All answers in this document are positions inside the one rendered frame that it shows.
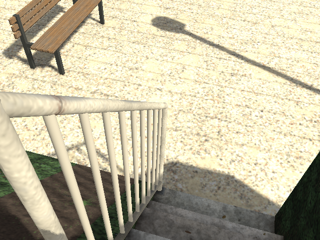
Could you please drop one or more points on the stairs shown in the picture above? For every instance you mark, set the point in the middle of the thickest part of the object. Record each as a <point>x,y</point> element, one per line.
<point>175,215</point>

